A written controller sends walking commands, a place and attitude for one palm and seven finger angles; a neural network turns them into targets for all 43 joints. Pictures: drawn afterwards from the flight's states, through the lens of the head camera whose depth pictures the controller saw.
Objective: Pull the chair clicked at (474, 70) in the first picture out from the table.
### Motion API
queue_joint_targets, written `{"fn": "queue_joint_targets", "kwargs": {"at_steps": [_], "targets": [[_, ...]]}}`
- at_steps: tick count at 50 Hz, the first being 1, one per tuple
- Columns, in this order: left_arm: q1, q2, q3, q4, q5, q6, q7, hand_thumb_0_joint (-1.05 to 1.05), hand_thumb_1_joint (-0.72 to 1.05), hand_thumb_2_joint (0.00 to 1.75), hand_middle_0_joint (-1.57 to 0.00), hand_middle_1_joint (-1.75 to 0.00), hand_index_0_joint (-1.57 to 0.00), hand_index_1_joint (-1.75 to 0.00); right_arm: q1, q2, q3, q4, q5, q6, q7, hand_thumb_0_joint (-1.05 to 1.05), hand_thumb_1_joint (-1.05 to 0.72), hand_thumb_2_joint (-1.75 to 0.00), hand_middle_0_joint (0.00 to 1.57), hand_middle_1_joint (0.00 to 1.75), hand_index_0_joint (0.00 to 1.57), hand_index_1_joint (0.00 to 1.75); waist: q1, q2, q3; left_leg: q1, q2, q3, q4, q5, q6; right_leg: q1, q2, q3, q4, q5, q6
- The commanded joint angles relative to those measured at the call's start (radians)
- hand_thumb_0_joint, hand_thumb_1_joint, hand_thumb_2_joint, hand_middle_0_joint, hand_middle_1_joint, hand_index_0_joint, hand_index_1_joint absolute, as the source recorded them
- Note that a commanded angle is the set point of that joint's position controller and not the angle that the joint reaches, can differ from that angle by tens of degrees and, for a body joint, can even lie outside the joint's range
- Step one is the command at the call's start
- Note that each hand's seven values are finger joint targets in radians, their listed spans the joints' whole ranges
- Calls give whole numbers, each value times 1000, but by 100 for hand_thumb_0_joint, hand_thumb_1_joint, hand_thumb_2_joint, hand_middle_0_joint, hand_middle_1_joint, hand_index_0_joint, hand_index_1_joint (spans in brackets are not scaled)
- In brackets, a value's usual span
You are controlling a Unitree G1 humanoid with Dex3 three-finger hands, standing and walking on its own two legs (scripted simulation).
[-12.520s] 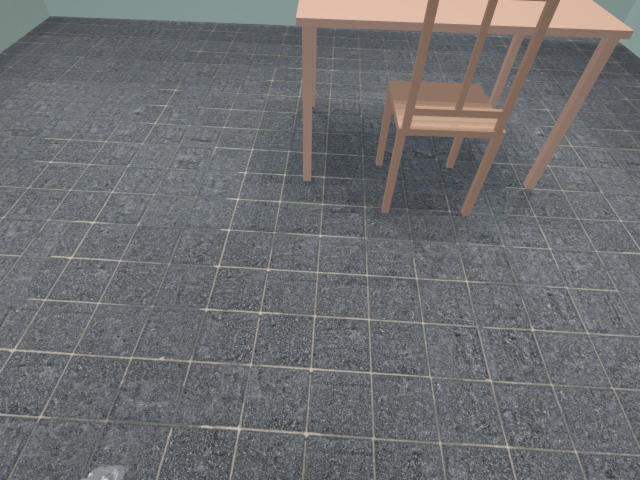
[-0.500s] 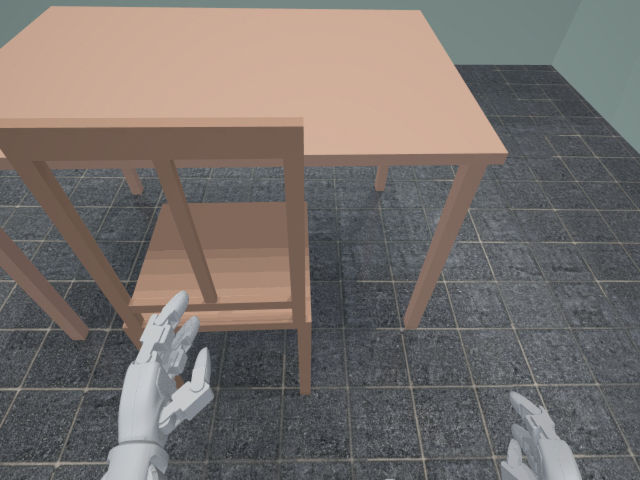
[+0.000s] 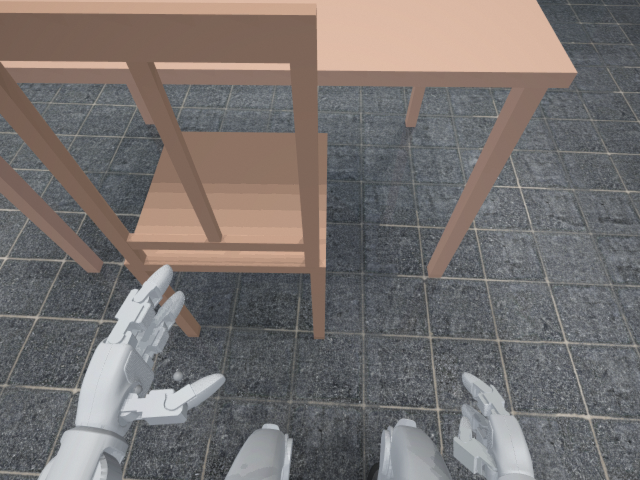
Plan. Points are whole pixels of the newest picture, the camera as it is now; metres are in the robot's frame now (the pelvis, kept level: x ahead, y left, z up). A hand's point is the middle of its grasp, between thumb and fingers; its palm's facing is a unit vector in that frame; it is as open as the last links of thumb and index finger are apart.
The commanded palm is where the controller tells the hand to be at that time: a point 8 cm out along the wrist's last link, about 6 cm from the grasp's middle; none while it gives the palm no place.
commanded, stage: raise the hand toward the chair's back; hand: left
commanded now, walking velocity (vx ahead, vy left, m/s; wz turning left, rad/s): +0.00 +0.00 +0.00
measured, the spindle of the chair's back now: (187, 171) +0.51 +0.24 +0.04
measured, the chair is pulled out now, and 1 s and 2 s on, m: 0.00 0.00 0.00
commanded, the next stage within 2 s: aim the fingers beside a spindle in 1.30 s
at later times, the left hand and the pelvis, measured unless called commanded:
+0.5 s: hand (141, 352) +0.24 +0.21 +0.07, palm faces +0.06 -1.00 -0.07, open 16.4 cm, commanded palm +0.21 +0.26 +0.07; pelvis +0.01 +0.02 +0.02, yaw +0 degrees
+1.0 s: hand (134, 319) +0.27 +0.22 +0.07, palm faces +0.05 -1.00 -0.06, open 17.0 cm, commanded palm +0.24 +0.28 +0.08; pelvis +0.02 +0.02 +0.03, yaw +0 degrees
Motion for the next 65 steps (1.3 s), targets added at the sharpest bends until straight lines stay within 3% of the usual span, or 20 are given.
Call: {"fn": "queue_joint_targets", "kwargs": {"at_steps": [1, 4, 6, 8, 15, 20, 22, 24, 25, 28, 38, 39, 46, 53, 65], "targets": [[74, 112, 138, -225, -25, -77, 80, 0, -6, 49, -10, -15, -10, -15, -52, -135, -84, -192, 2, -69, -14, 0, -90, -90, 20, 30, 20, 30, 15, -55, -282, 52, -50, 33, -238, 312, 45, 395, 45, 62, -216, 132, 0], [39, 102, 107, -185, -7, -133, 95, 0, -13, 46, -10, -14, -10, -14, -50, -149, -81, -183, -6, -74, -13, 0, -90, -90, 20, 30, 20, 30, -10, -67, -208, 36, -48, 29, -242, 269, 46, 334, 47, 52, -220, 65, -4], [32, 99, 86, -178, 1, -164, 85, 0, -17, 44, -9, -13, -9, -13, -33, -162, -83, -178, -6, -84, -12, 0, -90, -90, 20, 30, 20, 30, -23, -29, -197, 54, -49, 32, -254, 231, 45, 302, 44, 51, -233, 18, -5], [40, 101, 81, -160, -2, -179, 73, 0, -22, 42, -9, -12, -9, -12, -20, -173, -85, -177, -5, -91, -14, 0, -90, -90, 20, 30, 20, 30, -29, -41, -202, 65, -49, 30, -261, 233, 46, 298, 45, 42, -233, 28, -5], [15, 130, 108, -186, -10, -172, 69, 0, -38, 35, -7, -10, -7, -10, -5, -187, -86, -185, -5, -85, -14, 0, -90, -90, 20, 30, 20, 30, -20, 29, -239, 141, -47, 26, -289, 314, 40, 309, 54, 12, -213, 127, -12], [-24, 126, 96, -166, 5, -160, 82, 0, -50, 30, -6, -8, -6, -8, 2, -188, -79, -185, -8, -72, -8, 0, -90, -90, 20, 30, 20, 30, -31, 36, -211, 164, -42, 18, -299, 343, 33, 296, 57, -1, -211, 159, -13], [-41, 136, 108, -151, 3, -152, 76, 0, -50, 30, -6, -8, -6, -8, 3, -191, -78, -189, -9, -66, -9, 0, -90, -90, 20, 30, 20, 30, -33, 5, -215, 155, -43, 19, -298, 331, 35, 310, 57, 3, -219, 157, -11], [-62, 146, 111, -134, 1, -139, 60, 0, -50, 30, -6, -8, -6, -8, 5, -192, -73, -191, -7, -60, -11, 0, -90, -90, 20, 30, 20, 30, -33, 28, -202, 162, -45, 17, -302, 343, 35, 310, 60, 3, -221, 170, -14], [-73, 152, 121, -141, -3, -136, 51, 0, -50, 30, -6, -8, -6, -8, 9, -192, -71, -193, -7, -59, -10, 0, -90, -90, 20, 30, 20, 30, -30, 28, -228, 170, -45, 19, -302, 356, 34, 326, 58, 4, -221, 186, -13], [-97, 154, 134, -126, -19, -124, 33, 0, -50, 30, -6, -8, -6, -8, 9, -191, -68, -192, -3, -59, -13, 0, -90, -90, 20, 30, 20, 30, -32, 0, -235, 169, -46, 19, -303, 356, 34, 346, 58, 8, -233, 193, -9], [-176, 187, 175, -85, -37, -112, 4, 0, -50, 30, -6, -8, -6, -8, 21, -197, -64, -166, -1, -69, -16, 0, -90, -90, 20, 30, 20, 30, -32, 31, -253, 197, -46, 23, -316, 395, 32, 375, 57, 12, -248, 230, -9], [-174, 202, 192, -67, -39, -108, 4, 0, -50, 30, -6, -8, -6, -8, 17, -198, -65, -162, -2, -68, -17, 0, -90, -90, 20, 30, 20, 30, -32, 10, -253, 191, -44, 22, -315, 401, 32, 379, 59, 10, -247, 234, -9], [-155, 178, 183, -40, -47, -116, 5, 0, -50, 30, -6, -8, -6, -8, 19, -201, -73, -160, 1, -68, -9, 0, -90, -90, 20, 30, 20, 30, -28, -5, -246, 186, -47, 30, -329, 409, 31, 403, 55, 14, -261, 252, -6], [-163, 187, 184, -60, -34, -154, 28, 0, -50, 30, -6, -8, -6, -8, 23, -200, -74, -153, -3, -71, -6, 0, -90, -90, 20, 30, 20, 30, -26, 37, -249, 205, -44, 30, -333, 427, 27, 389, 53, 13, -252, 256, -11], [-184, 180, 174, -33, -38, -148, 13, 0, -50, 30, -6, -8, -6, -8, 15, -201, -68, -157, 0, -64, -10, 0, -90, -90, 20, 30, 20, 30, -37, -1, -244, 186, -47, 31, -330, 376, 35, 389, 51, 20, -266, 222, -4]]}}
